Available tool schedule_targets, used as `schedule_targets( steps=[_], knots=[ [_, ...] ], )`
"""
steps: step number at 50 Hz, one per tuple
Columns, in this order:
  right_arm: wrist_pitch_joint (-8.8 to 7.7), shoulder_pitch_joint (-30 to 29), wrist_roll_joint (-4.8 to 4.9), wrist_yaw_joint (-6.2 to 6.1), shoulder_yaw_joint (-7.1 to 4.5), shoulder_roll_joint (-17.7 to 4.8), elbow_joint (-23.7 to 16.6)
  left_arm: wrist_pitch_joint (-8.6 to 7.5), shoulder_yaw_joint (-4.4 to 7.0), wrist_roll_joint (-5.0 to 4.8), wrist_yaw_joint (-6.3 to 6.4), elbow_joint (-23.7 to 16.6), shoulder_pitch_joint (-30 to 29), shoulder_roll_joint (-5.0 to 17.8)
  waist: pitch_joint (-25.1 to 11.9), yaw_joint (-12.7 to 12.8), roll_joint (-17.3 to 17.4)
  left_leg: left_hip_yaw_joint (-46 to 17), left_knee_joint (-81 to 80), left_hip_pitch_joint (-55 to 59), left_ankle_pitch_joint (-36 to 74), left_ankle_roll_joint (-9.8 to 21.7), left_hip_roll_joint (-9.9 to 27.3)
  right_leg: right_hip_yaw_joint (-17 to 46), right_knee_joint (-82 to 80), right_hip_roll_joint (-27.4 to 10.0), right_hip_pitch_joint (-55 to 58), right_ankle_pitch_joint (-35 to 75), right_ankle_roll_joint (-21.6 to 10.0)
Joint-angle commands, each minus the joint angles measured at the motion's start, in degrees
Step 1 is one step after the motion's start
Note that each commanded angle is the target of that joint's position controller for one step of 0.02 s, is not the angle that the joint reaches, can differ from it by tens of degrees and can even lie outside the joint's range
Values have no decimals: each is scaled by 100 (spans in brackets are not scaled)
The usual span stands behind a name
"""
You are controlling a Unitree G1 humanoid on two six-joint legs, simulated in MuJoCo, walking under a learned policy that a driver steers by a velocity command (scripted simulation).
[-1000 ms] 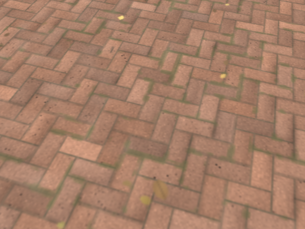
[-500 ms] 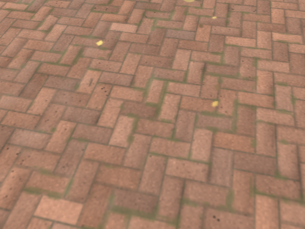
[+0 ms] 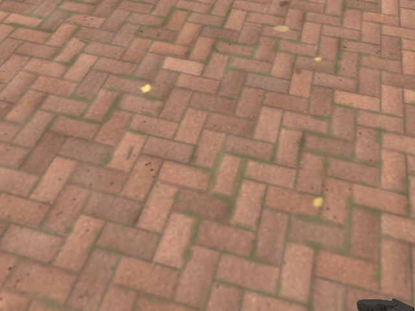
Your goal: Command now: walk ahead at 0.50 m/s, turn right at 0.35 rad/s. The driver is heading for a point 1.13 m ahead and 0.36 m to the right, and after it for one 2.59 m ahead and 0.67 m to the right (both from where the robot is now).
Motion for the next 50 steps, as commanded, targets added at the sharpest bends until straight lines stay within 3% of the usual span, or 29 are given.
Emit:
schedule_targets(
  steps=[1, 2, 4, 7, 9, 12, 17, 19, 21, 22, 23, 24, 25, 26, 27, 28, 29, 30, 31, 34, 36, 39, 42, 45, 46, 47, 48, 49, 50],
  knots=[
    [15, 1829, 11, -92, -293, -955, 215, -244, 139, -201, -6, -589, -175, 799, -1303, -997, 1084, -3113, -1428, 4155, -1535, 1006, 2055, 455, 2964, -238, -3697, -65, -151],
    [-2, 1414, -13, -100, -247, -812, 163, -239, 149, -191, 28, -631, -420, 758, -880, -837, 748, -2479, -1589, 3418, -1089, 863, 1861, 333, 2833, -508, -3545, 441, -145],
    [-44, 952, -85, -94, -173, -528, 176, -134, 207, -107, 45, -624, -418, 585, -403, -513, 781, -1532, -1974, 2368, -368, 721, 1537, 378, 2401, -801, -3021, 1034, -118],
    [-101, 824, -88, -111, -219, -605, 266, 72, 194, -104, 20, -743, -458, 275, -132, -328, 630, -796, -2358, 1859, 204, 812, 1500, 317, 2112, -917, -2922, 1345, -50],
    [-108, 873, -103, -159, -266, -733, 333, 135, 203, -64, 11, -880, -671, 255, -6, -319, 482, -410, -2470, 1875, 484, 854, 1499, 347, 1701, -934, -3190, 1796, 19],
    [-66, 934, -101, -223, -302, -863, 385, 99, 178, -38, -86, -1028, -1057, 201, 93, -409, 401, 219, -2530, 1990, 768, 761, 1347, 169, 708, -874, -3176, 2691, 43],
    [78, 1376, 8, -275, -374, -1081, 516, 74, 94, -16, -270, -1431, -2022, 123, 355, -751, 239, 767, -2399, 2653, 1046, 664, 1485, -326, -406, -725, -3197, 2972, -91],
    [172, 1484, 71, -271, -412, -1162, 563, 90, 107, -20, -332, -1589, -2188, 189, 389, -734, 289, 881, -2119, 3087, 1533, 580, 1612, -456, -601, -631, -3242, 2600, -223],
    [255, 1386, 125, -285, -462, -1310, 524, 117, 187, -15, -368, -1666, -2025, 355, 168, -514, 461, 1050, -1485, 3328, 3181, 456, 1645, -743, -657, -335, -2756, 2035, -428],
    [300, 1320, 155, -295, -487, -1384, 494, 139, 267, -21, -366, -1624, -1683, 492, -82, -282, 558, 1122, -884, 3352, 4081, 393, 1619, -909, -636, -113, -2247, 1750, -555],
    [349, 1203, 182, -299, -489, -1402, 457, 151, 404, -44, -346, -1454, -952, 703, -456, 160, 511, 1252, 133, 3141, 4496, 272, 1470, -1037, -886, 157, -1289, 1830, -731],
    [346, 1227, 133, -307, -434, -1280, 415, 185, 620, -61, -254, -1173, 52, 1093, -968, 617, 241, 1315, 1610, 2208, 3668, 32, 1230, -724, -1162, 242, 344, 2050, -965],
    [254, 1656, -151, -254, -205, -506, 152, 203, 760, -109, -146, -1093, 251, 1789, -1319, 157, -1304, 1214, 3727, -221, -920, -339, 400, 1901, -1394, -1198, 2222, 1804, -1760],
    [0, 1527, -26, -175, -116, -480, -9, 83, 655, -46, -203, -1341, 243, 1687, -2261, 127, -1152, -244, 4795, -1418, -2947, -381, -352, 4572, -2521, -1998, 3044, 580, -2519],
    [-168, 746, 238, -111, -231, -930, -163, -16, 517, 5, -246, -1317, 134, 1232, -1652, 384, -510, -629, 4908, -2021, -2457, -221, -28, 4008, -2849, -1894, 2724, 800, -2116],
    [-260, 570, 267, -110, -217, -904, -228, -89, 468, 5, -241, -1320, -144, 1069, -1057, 214, -333, -594, 4506, -2057, -1911, -93, 225, 3205, -2806, -1673, 1991, 1251, -1893],
    [-276, 636, 127, -162, -236, -891, -114, -115, 407, -6, -229, -1395, -577, 863, -707, -64, 22, -612, 4000, -1664, -1522, -105, 462, 2536, -2790, -1406, 1157, 1868, -1692],
    [-218, 726, 33, -196, -293, -976, -61, -123, 347, 50, -202, -1516, -935, 711, -488, -291, -57, -620, 3610, -1193, -1298, -173, 584, 2053, -2824, -1230, 467, 2874, -1585],
    [-127, 810, -1, -199, -320, -1003, -48, -117, 322, 101, -170, -1598, -1078, 679, -445, -426, -119, -611, 3461, -827, -1240, -259, 611, 1783, -2851, -1122, 53, 3722, -1547],
    [68, 786, -111, -245, -284, -735, -127, -95, 396, 86, -44, -1589, -967, 946, -446, -542, -33, -392, 2674, -497, -903, -563, 388, 1088, -2714, -880, -560, 5523, -1504],
    [121, 469, -115, -256, -227, -594, -253, -12, 425, 39, 42, -1565, -863, 1018, -457, -458, -177, -329, 1821, -386, -301, -654, 183, 818, -2574, -644, -740, 5615, -1322],
    [150, 21, -46, -190, -173, -536, -417, 142, 429, -7, 123, -1546, -728, 989, -612, -241, -461, -341, 686, 26, 711, -644, -118, 839, -2387, -463, -798, 4938, -998],
    [158, -146, -27, -116, -189, -662, -495, 220, 391, 15, 167, -1486, -635, 874, -631, -140, -541, -487, 128, 115, 886, -604, -171, 1217, -2121, -626, -482, 4244, -897],
    [57, 132, -93, -77, -262, -881, -425, 221, 324, 60, 211, -1481, -749, 715, -628, -281, -632, -557, -328, 359, 673, -345, -100, 1634, -1513, -766, -82, 4087, -822],
    [-3, 372, -144, -84, -271, -897, -363, 213, 282, 57, 213, -1501, -852, 622, -682, -454, -565, -486, -792, 801, 1262, -182, -45, 1573, -1120, -555, -100, 3985, -677],
    [-48, 552, -265, -119, -297, -1135, -392, 177, 207, 143, 202, -1574, -736, 415, -1087, -448, -111, -991, -728, 1712, 3063, 96, 583, 1349, -346, -149, -374, 3358, -437],
    [-5, 676, -399, -148, -309, -1352, -406, 154, 150, 149, 196, -1520, 75, 252, -1614, -127, 1069, -2274, -434, 3119, 5115, 1065, 1740, 947, 977, 515, -1445, 455, -87],
    [90, 879, -244, -127, -232, -939, -274, 195, 150, 93, 174, -1451, 390, 486, -2036, -127, 1638, -3447, -670, 3332, 4179, 1747, 2402, 852, 1823, 546, -1982, -1317, 189],
    [133, 697, -89, -83, -133, -679, -351, 291, 259, 34, 175, -1364, 162, 910, -1652, -237, 970, -3337, -844, 2924, 2771, 1620, 2157, 973, 2251, 315, -2169, -1184, 328]
  ],
)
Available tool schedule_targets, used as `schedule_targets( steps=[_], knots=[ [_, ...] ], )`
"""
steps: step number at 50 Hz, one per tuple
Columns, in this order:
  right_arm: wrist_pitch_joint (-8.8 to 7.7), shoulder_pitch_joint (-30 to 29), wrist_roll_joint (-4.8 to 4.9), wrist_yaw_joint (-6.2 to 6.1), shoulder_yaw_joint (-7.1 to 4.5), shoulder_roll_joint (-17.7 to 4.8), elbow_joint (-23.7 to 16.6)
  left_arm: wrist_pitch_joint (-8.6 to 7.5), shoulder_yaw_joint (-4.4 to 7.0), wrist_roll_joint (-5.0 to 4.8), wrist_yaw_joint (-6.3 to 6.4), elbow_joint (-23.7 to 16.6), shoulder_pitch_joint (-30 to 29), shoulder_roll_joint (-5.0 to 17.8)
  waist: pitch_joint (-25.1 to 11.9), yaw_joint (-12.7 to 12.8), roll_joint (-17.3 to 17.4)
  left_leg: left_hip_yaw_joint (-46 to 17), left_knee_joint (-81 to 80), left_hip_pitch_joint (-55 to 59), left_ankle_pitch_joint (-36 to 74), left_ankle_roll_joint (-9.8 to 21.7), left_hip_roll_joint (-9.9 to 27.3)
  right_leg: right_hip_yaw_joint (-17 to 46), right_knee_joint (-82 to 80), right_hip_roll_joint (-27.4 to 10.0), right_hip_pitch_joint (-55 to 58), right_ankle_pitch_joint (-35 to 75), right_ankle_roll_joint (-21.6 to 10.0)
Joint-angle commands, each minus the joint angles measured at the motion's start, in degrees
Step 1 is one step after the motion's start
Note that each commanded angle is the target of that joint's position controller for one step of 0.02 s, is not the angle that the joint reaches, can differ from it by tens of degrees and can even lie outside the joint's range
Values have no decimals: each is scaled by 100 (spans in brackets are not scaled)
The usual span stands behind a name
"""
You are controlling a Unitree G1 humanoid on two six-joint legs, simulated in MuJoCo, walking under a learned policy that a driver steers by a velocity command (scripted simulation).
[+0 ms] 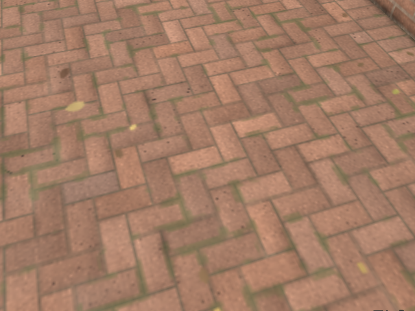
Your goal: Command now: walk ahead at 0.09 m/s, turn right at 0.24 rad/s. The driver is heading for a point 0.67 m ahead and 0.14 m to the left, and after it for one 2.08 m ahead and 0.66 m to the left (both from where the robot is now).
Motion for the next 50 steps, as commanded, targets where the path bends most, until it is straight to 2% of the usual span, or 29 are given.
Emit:
schedule_targets(
  steps=[1, 2, 4, 6, 7, 10, 12, 13, 14, 15, 16, 17, 19, 21, 23, 25, 27, 29, 30, 31, 32, 33, 34, 35, 37, 40, 42, 45, 50],
  knots=[
    [82, 367, 120, 26, -90, -579, -270, 146, 172, -58, 34, -153, 607, 841, -1311, -163, 685, -2667, -730, 2479, 1626, 1370, 2148, 41, 1942, -422, -1423, -566, 428],
    [143, 159, 113, 36, -52, -543, -282, 255, 175, -44, 57, -156, 431, 789, -971, -135, 593, -2316, -918, 1995, 884, 1201, 1923, -52, 1790, -523, -1431, -342, 488],
    [246, -167, 65, 21, -55, -616, -260, 352, 119, -25, 55, -128, 372, 545, -591, 13, 843, -1672, -1284, 1115, -97, 925, 1464, -316, 843, -717, -845, 84, 522],
    [310, -191, 59, -10, -74, -631, -192, 300, 16, 3, 40, -20, 375, 249, -612, -43, 1053, -1201, -1336, 924, -53, 856, 1176, -680, -157, -703, -266, 292, 520],
    [322, -35, 79, -29, -83, -650, -121, 262, -14, 9, 28, 43, 385, 184, -794, -105, 1046, -1166, -1389, 998, -554, 872, 1159, -742, -603, -718, -19, 540, 473],
    [399, 99, 254, -102, -177, -991, -67, 189, 32, 22, -43, 237, 553, 336, -790, -17, 1102, -1247, -1660, 665, -2569, 765, 1179, -1211, -1695, -501, 739, 1521, 188],
    [408, 83, 275, -130, -139, -853, -79, 114, 17, 99, -54, 281, 602, 328, -578, 82, 986, -1226, -1659, 239, -3245, 476, 1082, -1163, -1979, -594, 1025, 1162, -113],
    [378, -63, 275, -123, -89, -653, -153, 51, 27, 126, -36, 303, 736, 459, -425, 151, 607, -993, -1177, -116, -3083, 282, 902, -590, -2426, -1046, 1129, 683, -405],
    [303, -354, 274, -119, -34, -381, -328, 3, 124, 95, -21, 447, 1034, 813, -208, 208, -332, -121, -158, -571, -2590, -44, 269, 425, -3098, -1622, 928, -621, -865],
    [180, -563, 322, -100, -43, -406, -421, -77, 206, 46, -44, 466, 1083, 1074, 215, 314, -1167, 355, 942, -1025, -1934, -161, -105, 1722, -4012, -2332, 796, -1356, -1271],
    [80, -584, 364, -80, -122, -634, -442, -199, 180, 99, -21, 413, 857, 995, 534, 277, -1244, -16, 1612, -1429, -1897, -59, 173, 2086, -4219, -2608, 841, -850, -1385],
    [15, -326, 376, -42, -178, -720, -335, -311, 125, 96, -12, 394, 770, 772, 494, 134, -1089, -129, 1952, -1778, -1852, 15, 298, 1875, -4097, -2531, 1218, -197, -1311],
    [-78, -248, 309, 51, -161, -601, -260, -407, 87, -57, -35, 446, 870, 590, 299, 132, -737, -166, 1897, -2165, -1460, 63, 519, 1303, -3902, -2331, 1990, 946, -1097],
    [-114, -522, 286, 154, -76, -358, -302, -389, 66, -69, -66, 509, 977, 518, 177, 219, -611, 93, 1291, -1623, -1028, -20, 481, 642, -3876, -2036, 1873, 1696, -952],
    [-92, -682, 307, 237, -7, -252, -345, -345, 103, -42, -99, 527, 1027, 639, 148, 274, -740, 313, 749, -839, -738, -100, 356, 228, -3894, -1867, 1395, 1871, -921],
    [-49, -700, 348, 265, -1, -372, -350, -324, 152, -60, -141, 552, 1087, 799, 204, 265, -808, 410, 390, -174, -522, -114, 257, 139, -3903, -1898, 966, 1845, -933],
    [-23, -435, 361, 245, -44, -559, -275, -319, 179, -105, -159, 579, 1024, 886, 210, 41, -775, 399, 71, 478, -263, -24, 232, 136, -3782, -1998, 702, 1927, -852],
    [11, 378, 343, 154, -173, -828, -3, -331, 154, -105, -150, 582, 924, 839, -80, -406, -627, 444, -110, 1637, -329, 148, 115, -132, -3063, -1842, 413, 2873, -640],
    [11, 1119, 339, 87, -289, -1089, 187, -354, 87, -72, -145, 560, 870, 641, -518, -765, -321, 60, -201, 2648, -369, 337, 432, -525, -1914, -1533, 34, 3290, -422],
    [43, 1853, 228, 32, -437, -1698, 294, -431, -51, -15, -128, 311, 997, 170, -1257, -919, 1033, -1976, -559, 4271, -1102, 1007, 1779, -1145, 220, -874, -1602, 2332, 40],
    [47, 2190, 251, 84, -403, -1636, 401, -552, -81, -58, -98, 253, 1043, 132, -1621, -977, 1777, -3928, -1490, 4510, -2236, 1499, 2414, -659, 1505, -500, -2472, -130, 113],
    [14, 1764, 267, 96, -278, -1300, 358, -608, 51, -206, -131, 239, 808, 580, -938, -828, 1290, -3612, -1607, 3963, -2745, 1378, 2360, -419, 2186, -890, -2998, 128, 9],
    [-4, 1371, 263, 99, -216, -1066, 260, -626, 72, -246, -152, 218, 564, 666, -441, -678, 997, -2943, -1674, 3342, -2483, 1202, 2138, -556, 2198, -1151, -3064, 658, -113],
    [-17, 1071, 221, 107, -172, -919, 189, -625, 73, -190, -141, 228, 448, 601, -187, -541, 714, -2441, -1787, 2819, -1984, 1122, 1907, -639, 2004, -1318, -2944, 1120, -139],
    [-36, 806, 138, 113, -110, -710, 148, -557, 77, -90, -145, 270, 483, 402, -33, -276, 741, -1701, -2027, 2083, -1028, 1034, 1574, -630, 1585, -1533, -2427, 1645, -112],
    [-88, 940, 185, 65, -135, -787, 239, -473, 45, -23, -155, 168, 253, 248, 52, -192, 552, -1139, -2274, 1846, -61, 1145, 1482, -750, 965, -1561, -2462, 2151, 63],
    [-79, 1069, 208, 12, -161, -882, 306, -487, -3, 8, -170, 15, -177, 169, 140, -270, 427, -812, -2318, 1820, 380, 1116, 1401, -799, 105, -1517, -2490, 2718, 153],
    [-50, 1347, 255, -53, -185, -994, 400, -545, -104, -31, -261, -160, -853, 24, 230, -485, 422, -393, -2375, 1673, 512, 989, 1245, -1030, -1086, -1277, -2022, 3572, 163],
    [63, 1884, 350, -82, -226, -1065, 652, -579, -114, -78, -417, -460, -1532, 189, 349, -589, 365, -495, -2040, 2497, 724, 881, 1641, -897, -1848, -1116, -1962, 3520, -50]
  ],
)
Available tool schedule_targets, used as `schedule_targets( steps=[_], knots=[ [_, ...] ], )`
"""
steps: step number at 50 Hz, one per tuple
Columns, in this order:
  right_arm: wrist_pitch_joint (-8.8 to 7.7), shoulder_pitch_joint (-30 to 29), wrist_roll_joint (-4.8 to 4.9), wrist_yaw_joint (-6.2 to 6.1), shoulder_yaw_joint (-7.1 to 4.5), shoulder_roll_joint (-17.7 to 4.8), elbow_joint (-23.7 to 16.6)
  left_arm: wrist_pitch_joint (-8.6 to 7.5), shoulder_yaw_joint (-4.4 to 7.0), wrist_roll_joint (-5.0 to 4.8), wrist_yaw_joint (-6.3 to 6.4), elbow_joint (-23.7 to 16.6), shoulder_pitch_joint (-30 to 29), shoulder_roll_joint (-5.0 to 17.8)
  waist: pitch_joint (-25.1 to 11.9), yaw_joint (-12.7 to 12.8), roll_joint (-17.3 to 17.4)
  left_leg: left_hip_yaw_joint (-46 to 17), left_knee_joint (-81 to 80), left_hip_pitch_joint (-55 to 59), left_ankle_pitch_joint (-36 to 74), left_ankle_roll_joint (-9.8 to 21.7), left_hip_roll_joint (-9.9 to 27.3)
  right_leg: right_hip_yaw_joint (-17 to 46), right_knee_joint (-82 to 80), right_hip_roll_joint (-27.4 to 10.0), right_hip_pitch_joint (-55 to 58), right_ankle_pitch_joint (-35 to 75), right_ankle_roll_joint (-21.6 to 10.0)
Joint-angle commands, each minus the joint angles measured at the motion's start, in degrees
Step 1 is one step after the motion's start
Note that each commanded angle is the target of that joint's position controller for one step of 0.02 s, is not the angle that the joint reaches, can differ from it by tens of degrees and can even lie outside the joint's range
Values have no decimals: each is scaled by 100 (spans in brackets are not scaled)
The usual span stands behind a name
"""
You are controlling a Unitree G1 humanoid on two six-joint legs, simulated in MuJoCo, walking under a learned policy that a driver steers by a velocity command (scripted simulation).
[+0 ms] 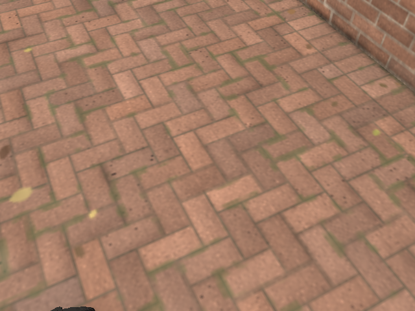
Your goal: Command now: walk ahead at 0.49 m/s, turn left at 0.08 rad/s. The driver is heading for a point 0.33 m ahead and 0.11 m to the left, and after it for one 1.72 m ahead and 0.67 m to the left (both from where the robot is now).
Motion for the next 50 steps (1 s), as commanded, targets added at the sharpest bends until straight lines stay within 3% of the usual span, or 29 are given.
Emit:
schedule_targets(
  steps=[1, 3, 4, 5, 6, 7, 8, 9, 10, 12, 14, 16, 21, 26, 27, 29, 30, 31, 32, 33, 34, 35, 36, 37, 38, 40, 43, 46, 50],
  knots=[
    [24, 83, 50, -50, -236, -1013, -174, -104, 95, -8, -83, -552, -552, 498, 398, 217, 457, -839, -58, -209, 2047, 829, 1794, 62, -336, 110, 243, -229, -158],
    [86, -18, 39, -61, -268, -1124, -199, -128, 205, 2, -73, -446, -3, 743, 23, 599, 608, -854, 713, -88, 3358, 704, 1720, -108, -468, 361, 1172, -691, -307],
    [115, -59, 2, -61, -225, -1035, -229, -129, 346, 6, -26, -197, 871, 993, -547, 1037, 552, -673, 1741, -388, 3795, 547, 1409, -213, -519, 449, 2434, -703, -463],
    [111, -17, -120, -56, -93, -708, -384, -113, 465, 95, 42, -19, 1909, 1390, -1485, 1407, 113, -458, 3455, -1510, 2540, 332, 1036, 689, -214, -472, 4268, -756, -785],
    [3, 877, -66, -13, 131, 103, -440, -71, 552, 122, 29, 128, 2209, 1827, -2404, 961, -1505, -319, 5511, -3674, -1211, -22, 48, 3394, -824, -1910, 6175, -2126, -1646],
    [-77, 516, 91, -3, -20, -563, -345, -66, 394, 95, 34, 68, 2204, 1186, -2279, 1225, -1048, -1019, 6213, -4214, -1678, 6, 239, 3936, -1438, -1850, 5866, -2965, -1525],
    [-111, -59, 212, -7, -137, -912, -549, -84, 301, 84, 61, 33, 1748, 941, -1302, 1186, -771, -935, 6364, -4595, -1209, 64, 505, 3013, -1574, -1674, 5116, -2866, -1235],
    [-113, -349, 184, -43, -139, -868, -617, -99, 255, 97, 75, -1, 1323, 815, -841, 1017, -423, -796, 6203, -4470, -698, 51, 785, 2342, -1718, -1480, 4341, -2311, -1110],
    [-79, -448, 98, -63, -167, -797, -620, -121, 213, 117, 66, 10, 1016, 640, -486, 853, -326, -798, 5906, -4275, -362, 28, 947, 1791, -1916, -1280, 3690, -1820, -1040],
    [86, -186, 99, -58, -183, -555, -557, -196, 194, 176, 51, 60, 722, 491, -299, 547, -453, -838, 5647, -3689, -32, -11, 1143, 1064, -2284, -1067, 2982, -1362, -984],
    [230, -255, 93, -61, -176, -371, -636, -257, 226, 159, 57, 149, 633, 552, -72, 430, -317, -821, 5458, -3751, 132, -70, 1200, 554, -2531, -1073, 2678, -977, -1044],
    [299, -489, 51, -64, -189, -351, -774, -272, 271, 182, 100, 238, 668, 662, 90, 416, -188, -884, 5090, -4064, 568, -141, 1223, 160, -2652, -1076, 2689, -736, -1082],
    [221, -1281, 3, 113, -134, -235, -1043, -184, 336, 162, 209, 365, 841, 879, 306, 657, -29, -466, 3492, -4048, 1884, -157, 1103, -813, -2722, -895, 2943, -370, -932],
    [218, -2069, 5, 273, -93, -241, -1473, 11, 430, 22, 228, 558, 1287, 1093, 538, 915, 31, -90, 2668, -4297, 1507, 73, 973, -1159, -2367, -1181, 3931, 60, -829],
    [223, -2095, 6, 300, -111, -288, -1540, 59, 451, -10, 230, 570, 1289, 1145, 516, 870, -14, 11, 2595, -4241, 1245, 155, 893, -1219, -2173, -1231, 4113, 489, -780],
    [250, -1805, 11, 318, -213, -478, -1588, 144, 499, -63, 249, 527, 1161, 1312, 183, 595, -215, 343, 2584, -3587, 643, 374, 529, -1374, -1395, -1234, 4303, 2420, -650],
    [266, -1257, 33, 306, -323, -656, -1490, 198, 511, -90, 255, 498, 1071, 1364, -152, 256, -267, 506, 2540, -2863, 450, 522, 265, -1469, -569, -1156, 4236, 3232, -566],
    [278, -328, 58, 248, -512, -961, -1251, 230, 477, -110, 259, 463, 981, 1306, -634, -258, -148, 549, 2183, -1523, 746, 734, -28, -1627, 676, -918, 3759, 3220, -370],
    [345, 533, 75, 116, -728, -1530, -1046, 187, 360, 57, 269, 354, 1106, 1015, -1151, -520, 584, -739, 2022, 191, 721, 1079, 659, -1654, 2528, -639, 2289, 1224, -59],
    [274, 213, 92, 111, -756, -2053, -1134, 7, 106, 216, 192, 37, 1597, 180, -1652, 290, 1859, -4096, 1255, 1797, -454, 2184, 1947, -807, 4340, 612, -180, -3761, 276],
    [175, 330, 37, 164, -596, -1510, -1309, -225, 168, -40, 122, -37, 885, 700, -2021, -182, 1006, -4933, 441, 1944, -1003, 2180, 2213, 354, 4786, 577, -809, -3798, 148],
    [83, 133, -12, 183, -508, -1205, -1260, -341, 232, -230, 91, -187, 408, 924, -1203, -197, 745, -4140, 361, 1422, -524, 1901, 2099, 331, 4621, 326, -1235, -3214, -14],
    [36, -211, 7, 178, -455, -1031, -1305, -398, 212, -137, 134, -152, 397, 858, -803, 58, 320, -3446, 432, 621, 84, 1699, 1852, 348, 4145, 59, -986, -2713, -85],
    [33, -609, -3, 158, -392, -817, -1386, -390, 253, 33, 178, -70, 449, 895, -522, 300, 243, -2844, 408, -151, 722, 1555, 1606, 357, 3635, -112, -557, -2409, -51],
    [26, -816, -77, 126, -341, -697, -1496, -326, 288, 81, 173, -38, 579, 935, -460, 488, 378, -2548, 301, -626, 1168, 1506, 1459, 412, 3385, -221, -146, -2184, -19],
    [10, -831, -65, 67, -349, -755, -1533, -194, 289, 135, 164, -55, 637, 827, -382, 595, 363, -2237, 141, -1067, 1788, 1532, 1334, 321, 2912, -207, 109, -1995, 145],
    [4, -547, -26, -56, -410, -975, -1463, -110, 219, 177, 178, -256, 114, 622, -140, 476, 336, -1794, 62, -1411, 2174, 1434, 1112, 197, 1804, -44, 6, -1154, 389],
    [59, -335, 5, -117, -418, -980, -1413, -146, 140, 137, 112, -432, -486, 457, -33, 232, 557, -1515, 149, -1659, 1687, 1135, 796, 135, 445, 254, 409, -12, 421],
    [110, 35, 45, -130, -422, -954, -1272, -217, 152, 42, 10, -655, -962, 583, 32, 45, 671, -1933, 447, -1374, 1215, 998, 967, 244, -316, 448, 670, 274, 313]
  ],
)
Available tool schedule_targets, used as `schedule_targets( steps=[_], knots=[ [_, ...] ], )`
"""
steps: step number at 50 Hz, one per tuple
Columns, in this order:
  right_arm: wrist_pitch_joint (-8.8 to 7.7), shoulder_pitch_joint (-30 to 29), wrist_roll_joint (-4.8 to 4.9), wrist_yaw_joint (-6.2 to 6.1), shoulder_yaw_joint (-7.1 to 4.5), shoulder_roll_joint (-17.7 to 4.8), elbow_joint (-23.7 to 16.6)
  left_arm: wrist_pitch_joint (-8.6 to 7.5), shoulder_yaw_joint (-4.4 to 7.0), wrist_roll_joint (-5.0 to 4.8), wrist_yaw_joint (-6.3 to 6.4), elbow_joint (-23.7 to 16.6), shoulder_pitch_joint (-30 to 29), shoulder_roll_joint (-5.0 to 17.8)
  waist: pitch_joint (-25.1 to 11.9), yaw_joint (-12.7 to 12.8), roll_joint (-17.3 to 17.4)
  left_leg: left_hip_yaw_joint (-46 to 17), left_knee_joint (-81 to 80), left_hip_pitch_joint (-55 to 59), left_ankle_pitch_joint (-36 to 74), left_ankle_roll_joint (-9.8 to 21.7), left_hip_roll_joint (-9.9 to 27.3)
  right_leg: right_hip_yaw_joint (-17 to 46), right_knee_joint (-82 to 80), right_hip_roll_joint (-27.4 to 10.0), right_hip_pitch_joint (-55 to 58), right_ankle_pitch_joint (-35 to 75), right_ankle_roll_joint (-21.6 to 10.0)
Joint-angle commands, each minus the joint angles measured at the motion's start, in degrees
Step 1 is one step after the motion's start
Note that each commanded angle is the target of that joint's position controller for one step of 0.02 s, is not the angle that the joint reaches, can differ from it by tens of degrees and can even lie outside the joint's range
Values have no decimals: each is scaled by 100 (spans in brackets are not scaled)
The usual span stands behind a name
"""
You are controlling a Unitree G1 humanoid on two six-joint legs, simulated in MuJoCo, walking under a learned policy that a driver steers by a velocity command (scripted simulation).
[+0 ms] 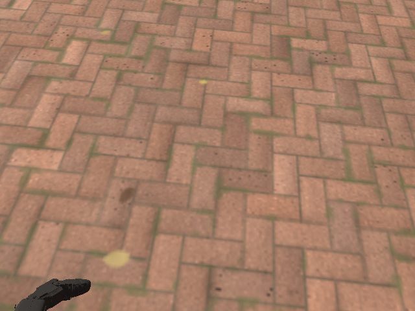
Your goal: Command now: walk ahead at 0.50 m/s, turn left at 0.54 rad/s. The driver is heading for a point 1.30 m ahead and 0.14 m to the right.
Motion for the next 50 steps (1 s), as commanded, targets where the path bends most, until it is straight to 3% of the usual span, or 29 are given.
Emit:
schedule_targets(
  steps=[1, 4, 5, 6, 7, 8, 9, 10, 11, 12, 13, 15, 18, 21, 24, 27, 29, 30, 31, 32, 33, 34, 35, 36, 38, 40, 42, 47, 50],
  knots=[
    [-21, 221, 26, -61, -243, -908, -217, -145, 105, -46, -80, -528, -588, 508, -105, -8, 758, -1065, -239, -248, 1092, 670, 1352, -154, -463, 276, 644, 200, -94],
    [29, 251, -27, -97, -238, -866, -152, -226, 160, -24, -129, -437, -212, 655, -165, 177, 983, -1311, 241, 255, 1760, 575, 1604, -244, -570, 269, 956, -438, -364],
    [40, 172, -33, -85, -210, -807, -176, -251, 227, 7, -106, -305, 254, 758, -373, 435, 997, -1206, 699, 278, 2501, 469, 1423, -411, -780, 382, 1594, -486, -529],
    [35, 123, -77, -54, -125, -617, -243, -275, 305, 85, -81, -180, 944, 957, -996, 769, 868, -970, 1706, -36, 2672, 305, 1121, -159, -599, 36, 2807, -397, -817],
    [10, 493, -177, -57, -13, -354, -329, -262, 392, 142, -60, -96, 1810, 1342, -1920, 903, -51, -530, 3452, -1205, 1152, 25, 564, 1211, -352, -995, 4601, -416, -1341],
    [-62, 1269, 54, -34, 57, -139, -288, -182, 466, 66, -140, 242, 2249, 1501, -2300, 631, -1853, -206, 5065, -3075, -1831, -316, -42, 3838, -1276, -1929, 5835, -2053, -2144],
    [-84, 817, 121, -41, -31, -729, -218, -168, 324, -106, -154, 158, 2094, 938, -1619, 842, -923, -495, 5575, -3723, -1650, -303, 320, 3905, -1600, -1807, 5464, -3353, -1925],
    [-89, 50, 91, -36, -85, -933, -367, -128, 241, -92, -124, 96, 1709, 675, -861, 931, -359, -307, 5557, -3877, -1109, -286, 532, 2977, -1673, -1585, 4683, -3168, -1681],
    [-98, -351, 6, -40, -69, -864, -470, -90, 188, -12, -116, 51, 1413, 614, -440, 819, 16, -100, 5332, -3713, -742, -286, 741, 2326, -1786, -1345, 3912, -2435, -1592],
    [-122, -501, -69, -20, -77, -779, -527, -73, 151, 33, -105, 69, 1250, 520, -215, 677, 33, -29, 4955, -3564, -473, -290, 930, 1903, -1900, -1152, 3423, -1847, -1586],
    [-129, -423, -69, 9, -71, -675, -527, -83, 115, 79, -88, 85, 1206, 458, -234, 534, -140, 28, 4693, -3265, -317, -290, 1081, 1590, -2003, -993, 3155, -1424, -1540],
    [-114, -316, -52, 33, -24, -459, -494, -108, 106, 20, -76, 176, 1290, 454, -296, 454, -294, 205, 4267, -3100, -276, -348, 1167, 1185, -2176, -879, 2992, -875, -1604],
    [-122, -821, -112, 45, 70, -290, -688, -98, 177, -47, -24, 299, 1450, 749, -167, 549, -171, 385, 3294, -3296, 277, -490, 1272, 748, -2422, -905, 2928, -299, -1702],
    [-173, -1361, -93, 101, 134, -191, -794, -27, 193, -92, 9, 392, 1618, 859, -93, 729, -148, 564, 2160, -3020, 1290, -528, 1170, 211, -2484, -683, 2888, -89, -1522],
    [-210, -1866, -39, 167, 148, -208, -917, 34, 189, -134, 15, 558, 1980, 917, -5, 926, -149, 709, 1492, -2720, 1816, -533, 990, 38, -2412, -710, 3007, -73, -1437],
    [-236, -2189, -10, 242, 125, -303, -1068, 128, 196, -159, 27, 706, 2187, 964, 105, 926, -202, 689, 1122, -2771, 1517, -373, 910, 124, -2180, -975, 3517, 101, -1346],
    [-256, -2018, -20, 273, 68, -454, -1057, 196, 226, -161, 58, 746, 2145, 1069, -8, 719, -269, 755, 918, -2390, 1154, -208, 802, 105, -1815, -1072, 3783, 795, -1230],
    [-261, -1583, -46, 263, -7, -583, -941, 225, 232, -173, 76, 737, 2036, 1113, -264, 421, -272, 901, 739, -1707, 1144, -84, 656, -59, -1296, -965, 3759, 1649, -1127],
    [-250, -770, -74, 221, -142, -834, -686, 241, 188, -151, 91, 717, 2024, 1013, -786, 40, -172, 960, 696, -506, 1234, 90, 596, -285, -344, -700, 3458, 2100, -980],
    [-223, 295, -141, 153, -267, -1244, -493, 221, 62, -10, 107, 551, 1981, 741, -1628, -373, 369, -103, 943, 1214, 1438, 469, 1582, -521, 1352, -399, 2337, 769, -761],
    [-187, 532, -147, 166, -340, -1691, -376, 99, -147, -6, 67, 446, 2685, 56, -2321, 15, 1935, -2754, 382, 2940, 370, 1392, 2845, -562, 3309, 610, 131, -3147, -422],
    [-170, 585, -75, 176, -201, -1111, -383, -4, -20, -121, 24, 530, 2370, 646, -2228, -229, 1443, -3284, -73, 2821, -490, 1357, 2788, 97, 3984, 388, -572, -3711, -463],
    [-184, 175, -69, 168, -118, -929, -413, -67, 61, -238, -7, 344, 1833, 907, -1336, -176, 1160, -2465, -206, 2103, -346, 1120, 2582, 7, 4059, 114, -929, -3233, -527],
    [-189, -200, -107, 164, -74, -798, -453, -72, 50, -229, 8, 313, 1569, 846, -907, -17, 740, -1780, -332, 1336, 149, 978, 2370, -111, 3839, -138, -764, -2719, -516],
    [-245, -644, -200, 186, 3, -518, -458, 37, 83, -139, 15, 352, 1582, 729, -481, 332, 717, -958, -719, 249, 896, 834, 2060, -62, 3356, -421, -209, -2162, -439],
    [-347, -720, -182, 197, -21, -514, -354, 196, 49, -160, 30, 418, 1743, 480, -380, 489, 738, -473, -1047, -232, 1174, 846, 2009, -23, 3151, -451, 90, -1956, -355],
    [-413, -686, -208, 166, -64, -622, -225, 284, 48, -146, 56, 334, 1548, 410, -182, 511, 632, -40, -1252, -391, 1438, 843, 2016, 88, 2844, -435, -133, -1540, -267],
    [-413, -588, -206, 71, -85, -756, -19, 241, 28, -107, -44, 121, 852, 313, 32, 312, 507, 1023, -1383, -247, 1884, 540, 1772, -86, 1273, -266, -149, 106, -266],
    [-356, -257, -162, 27, -112, -869, 169, 225, -41, -100, -136, -132, 250, 184, 208, 47, 402, 1308, -1366, 157, 1952, 463, 1896, -355, 612, -197, -169, 363, -363]
  ],
)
